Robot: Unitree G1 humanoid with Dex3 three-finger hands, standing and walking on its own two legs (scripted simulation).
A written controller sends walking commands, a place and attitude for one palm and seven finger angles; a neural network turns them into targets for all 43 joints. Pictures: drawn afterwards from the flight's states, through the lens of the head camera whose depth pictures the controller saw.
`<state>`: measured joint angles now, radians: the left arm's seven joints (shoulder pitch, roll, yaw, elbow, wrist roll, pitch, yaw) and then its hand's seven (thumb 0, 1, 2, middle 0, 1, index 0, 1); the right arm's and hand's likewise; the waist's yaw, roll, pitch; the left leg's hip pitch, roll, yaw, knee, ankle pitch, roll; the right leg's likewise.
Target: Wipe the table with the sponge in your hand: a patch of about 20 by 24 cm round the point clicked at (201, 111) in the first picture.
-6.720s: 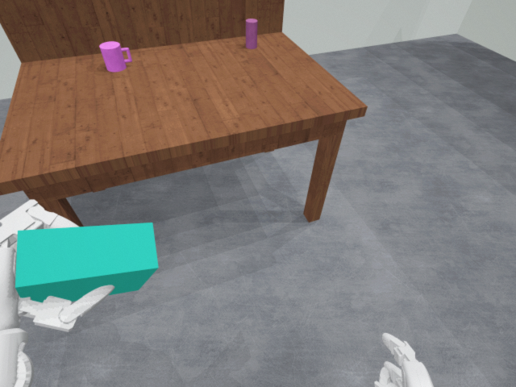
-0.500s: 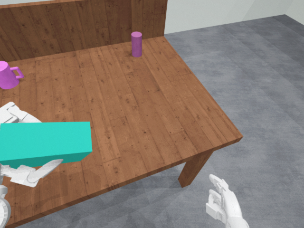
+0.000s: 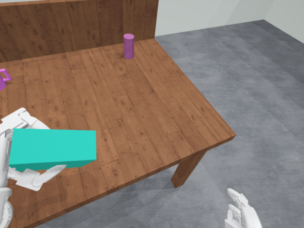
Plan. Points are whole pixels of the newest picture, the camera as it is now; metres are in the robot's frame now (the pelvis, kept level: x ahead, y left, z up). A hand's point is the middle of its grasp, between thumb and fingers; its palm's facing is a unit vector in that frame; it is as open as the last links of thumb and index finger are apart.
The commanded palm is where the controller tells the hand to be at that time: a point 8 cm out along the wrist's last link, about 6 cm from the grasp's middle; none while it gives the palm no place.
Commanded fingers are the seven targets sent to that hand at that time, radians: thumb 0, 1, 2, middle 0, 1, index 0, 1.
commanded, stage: come to a stop and stand still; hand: left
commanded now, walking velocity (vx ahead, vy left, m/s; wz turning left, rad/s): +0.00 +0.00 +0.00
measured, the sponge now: (66, 151) +0.24 +0.19 +0.13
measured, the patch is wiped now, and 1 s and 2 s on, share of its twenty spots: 0.00 0.00 0.00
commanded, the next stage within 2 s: look again from close up in 0.70 s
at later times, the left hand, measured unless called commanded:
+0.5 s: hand (26, 158) +0.20 +0.24 +0.16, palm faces +0.38 -0.85 -0.36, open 9.5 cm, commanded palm +0.14 +0.28 +0.18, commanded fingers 0.00 0.10 1.30 -1.20 -1.60 -1.20 -1.60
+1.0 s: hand (32, 162) +0.20 +0.23 +0.16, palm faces +0.35 -0.85 -0.39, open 9.5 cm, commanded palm +0.14 +0.27 +0.18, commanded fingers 0.00 0.10 1.30 -1.20 -1.60 -1.20 -1.60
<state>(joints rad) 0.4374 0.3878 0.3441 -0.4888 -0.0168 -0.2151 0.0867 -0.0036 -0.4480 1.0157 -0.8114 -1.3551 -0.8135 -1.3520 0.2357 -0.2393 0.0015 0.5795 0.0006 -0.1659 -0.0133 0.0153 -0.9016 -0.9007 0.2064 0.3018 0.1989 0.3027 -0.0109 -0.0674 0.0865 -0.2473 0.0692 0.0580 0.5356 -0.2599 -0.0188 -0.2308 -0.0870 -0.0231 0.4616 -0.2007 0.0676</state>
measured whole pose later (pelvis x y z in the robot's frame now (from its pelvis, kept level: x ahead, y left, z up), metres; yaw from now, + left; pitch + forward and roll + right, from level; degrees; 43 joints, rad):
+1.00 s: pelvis -0.02 -0.01 +0.00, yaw +1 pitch -2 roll -1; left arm 0.45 0.37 0.36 -0.51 -0.05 -0.18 0.10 0.00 -0.45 1.02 -0.81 -1.36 -0.81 -1.35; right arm 0.23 -0.21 0.01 0.59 0.02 -0.18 -0.04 0.02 -0.90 -0.90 0.21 0.30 0.20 0.30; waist -0.01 -0.02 0.09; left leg -0.26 0.09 0.03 0.51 -0.21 -0.03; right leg -0.23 -0.07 -0.05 0.43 -0.16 0.05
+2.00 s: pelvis +0.03 -0.04 -0.01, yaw +3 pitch +0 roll +0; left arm 0.51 0.51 0.30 -0.47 0.28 0.00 0.07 0.00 -0.45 1.03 -0.81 -1.36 -0.81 -1.36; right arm 0.20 -0.25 -0.03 0.61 0.00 -0.10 -0.08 0.02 -0.90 -0.90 0.21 0.30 0.20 0.30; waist 0.08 0.07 0.00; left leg -0.27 0.08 0.00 0.58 -0.31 -0.07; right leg -0.27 -0.07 -0.06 0.60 -0.33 0.03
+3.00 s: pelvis +0.02 -0.03 +0.01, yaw +4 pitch -3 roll +0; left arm 0.19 0.49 -0.01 -0.17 0.88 0.32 0.01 0.00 -0.45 1.03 -0.80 -1.37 -0.80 -1.36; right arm 0.04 -0.26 0.02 0.68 0.02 -0.04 -0.07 0.02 -0.90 -0.90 0.21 0.30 0.20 0.30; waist 0.13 0.11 0.01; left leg -0.14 0.06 -0.01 0.41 -0.22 -0.05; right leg -0.13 -0.08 -0.07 0.43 -0.24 0.03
